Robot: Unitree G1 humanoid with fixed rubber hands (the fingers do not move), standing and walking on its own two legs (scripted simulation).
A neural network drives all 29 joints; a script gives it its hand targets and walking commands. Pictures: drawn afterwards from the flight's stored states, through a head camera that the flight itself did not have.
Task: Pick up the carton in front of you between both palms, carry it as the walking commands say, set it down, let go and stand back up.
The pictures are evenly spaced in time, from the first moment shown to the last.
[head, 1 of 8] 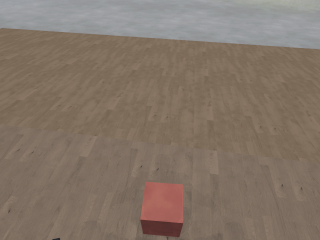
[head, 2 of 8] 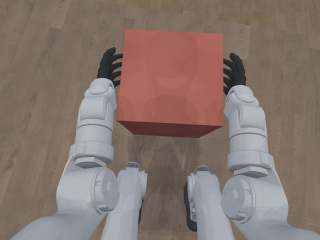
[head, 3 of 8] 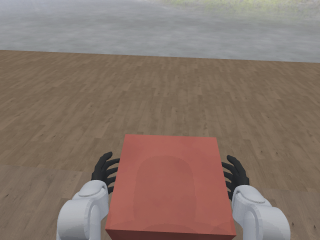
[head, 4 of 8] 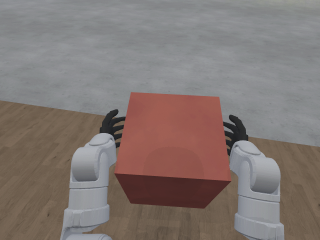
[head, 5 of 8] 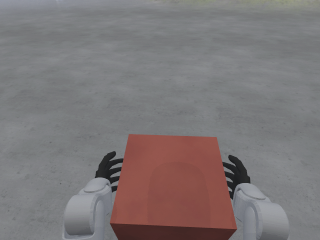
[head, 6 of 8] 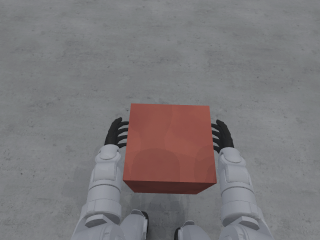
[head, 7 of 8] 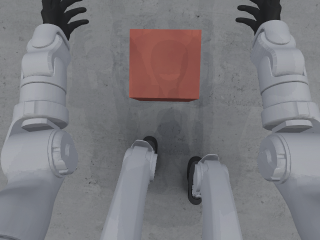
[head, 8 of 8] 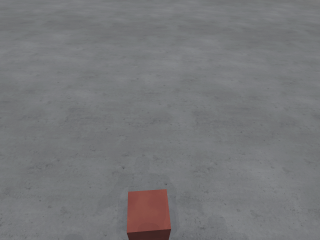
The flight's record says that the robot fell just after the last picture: no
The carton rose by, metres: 0.69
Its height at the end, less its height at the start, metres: -0.37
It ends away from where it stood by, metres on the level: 5.11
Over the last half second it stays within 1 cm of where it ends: yes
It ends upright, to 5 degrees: yes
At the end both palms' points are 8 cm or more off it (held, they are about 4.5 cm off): yes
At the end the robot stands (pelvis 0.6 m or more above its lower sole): yes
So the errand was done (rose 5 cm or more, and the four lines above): yes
